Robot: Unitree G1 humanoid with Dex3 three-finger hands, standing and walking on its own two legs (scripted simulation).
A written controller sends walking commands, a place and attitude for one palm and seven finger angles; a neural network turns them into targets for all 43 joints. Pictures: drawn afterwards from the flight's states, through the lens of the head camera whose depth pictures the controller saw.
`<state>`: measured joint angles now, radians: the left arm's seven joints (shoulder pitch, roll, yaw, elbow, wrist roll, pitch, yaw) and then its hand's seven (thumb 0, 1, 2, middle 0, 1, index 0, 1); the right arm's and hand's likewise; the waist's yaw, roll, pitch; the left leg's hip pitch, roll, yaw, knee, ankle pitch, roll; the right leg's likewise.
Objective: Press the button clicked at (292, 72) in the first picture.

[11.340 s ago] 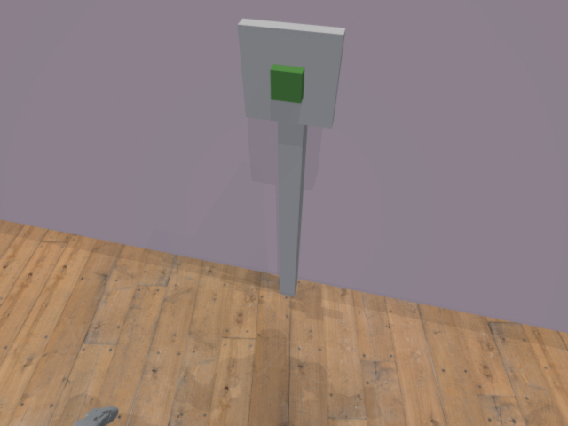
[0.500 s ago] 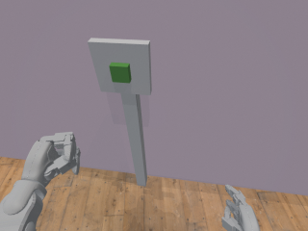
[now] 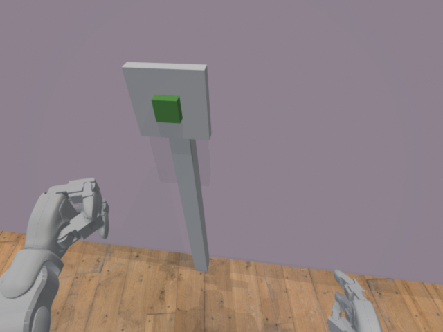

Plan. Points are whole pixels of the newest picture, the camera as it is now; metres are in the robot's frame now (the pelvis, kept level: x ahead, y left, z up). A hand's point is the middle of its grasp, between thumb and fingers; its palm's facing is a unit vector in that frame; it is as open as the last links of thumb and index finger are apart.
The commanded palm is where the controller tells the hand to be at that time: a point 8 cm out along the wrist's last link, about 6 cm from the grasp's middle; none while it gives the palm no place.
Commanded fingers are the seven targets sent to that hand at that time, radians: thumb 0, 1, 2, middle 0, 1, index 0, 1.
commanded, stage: aim a knuckle at the button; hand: left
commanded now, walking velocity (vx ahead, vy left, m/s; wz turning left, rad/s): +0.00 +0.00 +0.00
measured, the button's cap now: (168, 108) +0.56 +0.19 +0.15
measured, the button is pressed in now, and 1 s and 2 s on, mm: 0 0 0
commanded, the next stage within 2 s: none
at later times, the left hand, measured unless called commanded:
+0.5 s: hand (132, 190) +0.30 +0.19 +0.14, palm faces -0.02 -1.00 -0.05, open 3.1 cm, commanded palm +0.28 +0.25 +0.14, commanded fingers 0.00 0.90 0.90 -1.30 -1.50 -1.30 -1.50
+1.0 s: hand (152, 157) +0.40 +0.18 +0.13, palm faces +0.02 -1.00 -0.03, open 3.1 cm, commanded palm +0.38 +0.24 +0.13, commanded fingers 0.00 0.90 0.90 -1.30 -1.50 -1.30 -1.50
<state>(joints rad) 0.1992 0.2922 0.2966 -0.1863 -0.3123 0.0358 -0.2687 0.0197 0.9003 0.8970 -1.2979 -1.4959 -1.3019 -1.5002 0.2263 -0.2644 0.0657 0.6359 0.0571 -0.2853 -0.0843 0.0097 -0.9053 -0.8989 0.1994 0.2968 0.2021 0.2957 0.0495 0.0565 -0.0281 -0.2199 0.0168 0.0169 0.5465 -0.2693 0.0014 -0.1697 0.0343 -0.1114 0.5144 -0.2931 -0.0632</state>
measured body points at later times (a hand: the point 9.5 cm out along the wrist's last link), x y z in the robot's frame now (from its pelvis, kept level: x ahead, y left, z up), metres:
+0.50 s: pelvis +0.00 +0.01 +0.00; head -0.01 -0.01 +0.45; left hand +0.30 +0.24 +0.14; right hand +0.18 -0.22 -0.07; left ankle +0.02 +0.12 -0.73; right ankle +0.00 -0.07 -0.73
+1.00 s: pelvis +0.01 +0.01 +0.00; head +0.02 +0.00 +0.45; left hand +0.39 +0.24 +0.14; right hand +0.14 -0.24 -0.10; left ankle +0.02 +0.12 -0.73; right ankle +0.00 -0.07 -0.73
